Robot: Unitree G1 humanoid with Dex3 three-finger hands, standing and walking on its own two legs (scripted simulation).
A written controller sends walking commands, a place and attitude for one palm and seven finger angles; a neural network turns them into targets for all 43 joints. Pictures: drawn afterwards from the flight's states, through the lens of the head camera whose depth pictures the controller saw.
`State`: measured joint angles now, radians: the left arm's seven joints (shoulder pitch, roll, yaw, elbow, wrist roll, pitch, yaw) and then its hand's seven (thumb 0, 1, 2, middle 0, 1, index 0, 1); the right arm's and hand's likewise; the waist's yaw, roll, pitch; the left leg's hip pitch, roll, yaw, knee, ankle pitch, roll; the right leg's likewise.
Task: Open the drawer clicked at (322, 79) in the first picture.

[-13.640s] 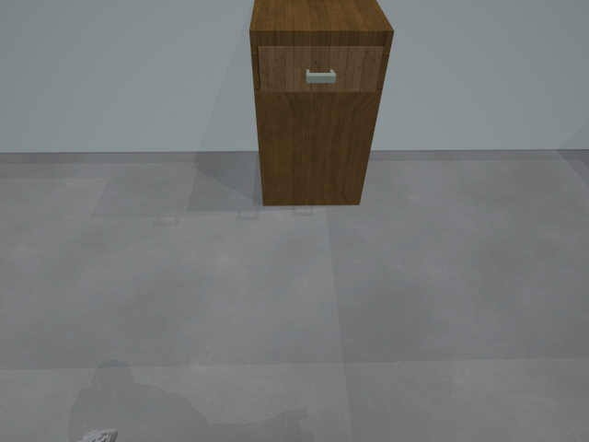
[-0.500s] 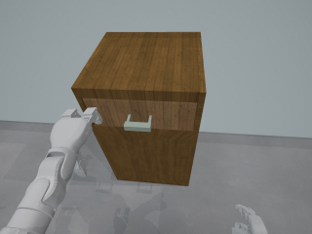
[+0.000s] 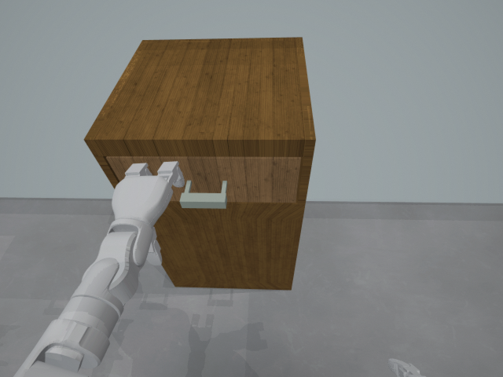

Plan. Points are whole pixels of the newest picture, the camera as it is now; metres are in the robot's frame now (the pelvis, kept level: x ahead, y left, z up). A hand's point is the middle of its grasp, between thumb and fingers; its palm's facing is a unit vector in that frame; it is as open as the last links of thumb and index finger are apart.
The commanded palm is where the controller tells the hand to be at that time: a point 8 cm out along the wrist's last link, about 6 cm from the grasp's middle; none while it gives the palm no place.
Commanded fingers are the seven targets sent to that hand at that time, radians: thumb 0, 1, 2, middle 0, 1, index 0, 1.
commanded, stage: move the hooked fingers above the handle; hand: left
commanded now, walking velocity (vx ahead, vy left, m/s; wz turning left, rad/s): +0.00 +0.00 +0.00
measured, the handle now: (205, 192) +0.51 +0.15 -0.08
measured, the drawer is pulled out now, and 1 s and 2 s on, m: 0.00 0.00 0.00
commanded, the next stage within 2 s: lower the fingers behind the handle in 1.60 s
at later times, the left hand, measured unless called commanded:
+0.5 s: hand (186, 203) +0.42 +0.16 +0.01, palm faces -0.03 -0.04 -1.00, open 13.8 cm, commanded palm +0.40 +0.17 +0.07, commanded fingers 0.00 -0.50 0.30 -0.30 -1.20 -0.30 -1.20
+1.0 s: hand (203, 193) +0.46 +0.14 -0.02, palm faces +0.00 -0.04 -1.00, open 13.8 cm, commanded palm +0.44 +0.15 +0.04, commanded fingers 0.00 -0.50 0.30 -0.30 -1.20 -0.30 -1.20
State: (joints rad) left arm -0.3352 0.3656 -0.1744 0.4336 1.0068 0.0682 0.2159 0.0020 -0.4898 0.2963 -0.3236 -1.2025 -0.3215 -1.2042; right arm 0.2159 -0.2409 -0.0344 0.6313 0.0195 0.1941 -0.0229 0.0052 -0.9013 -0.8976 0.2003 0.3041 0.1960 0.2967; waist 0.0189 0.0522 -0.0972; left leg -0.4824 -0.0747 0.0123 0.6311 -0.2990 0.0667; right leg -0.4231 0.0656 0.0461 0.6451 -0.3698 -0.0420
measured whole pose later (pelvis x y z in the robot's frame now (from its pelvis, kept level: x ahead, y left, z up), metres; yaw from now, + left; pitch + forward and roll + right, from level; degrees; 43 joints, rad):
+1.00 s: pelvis +0.00 -0.01 -0.03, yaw +0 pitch +20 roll -1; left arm -0.74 0.28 -0.12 1.04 1.08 0.10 0.45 0.00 -0.49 0.30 -0.32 -1.20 -0.32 -1.20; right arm 0.32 -0.23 -0.07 0.70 -0.01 0.16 0.00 0.00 -0.90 -0.90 0.20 0.30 0.20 0.30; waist -0.11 0.05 -0.20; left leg -0.80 -0.04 0.01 0.85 -0.39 0.05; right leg -0.73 0.10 0.02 0.84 -0.44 -0.06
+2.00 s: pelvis +0.00 +0.00 -0.03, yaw +0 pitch +20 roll -1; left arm -0.74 0.24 -0.18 1.06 1.08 0.10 0.45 0.00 -0.49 0.30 -0.32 -1.20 -0.32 -1.20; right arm 0.33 -0.22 -0.06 0.69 -0.01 0.16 0.00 0.00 -0.90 -0.90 0.20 0.30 0.20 0.30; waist -0.10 0.05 -0.20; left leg -0.83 -0.05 0.01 0.88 -0.39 0.07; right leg -0.75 0.09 0.02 0.85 -0.44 -0.04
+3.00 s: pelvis -0.03 -0.01 -0.07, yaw +0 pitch +25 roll -2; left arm -0.88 0.27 -0.19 1.17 1.09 0.18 0.53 0.00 -0.49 0.30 -0.32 -1.20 -0.29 -1.35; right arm 0.31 -0.22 -0.03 0.68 -0.01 0.12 0.00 0.00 -0.90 -0.90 0.20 0.30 0.20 0.30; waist -0.13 0.05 -0.23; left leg -1.09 -0.04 -0.01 1.09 -0.43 0.06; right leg -1.00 0.10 -0.03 1.06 -0.50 -0.06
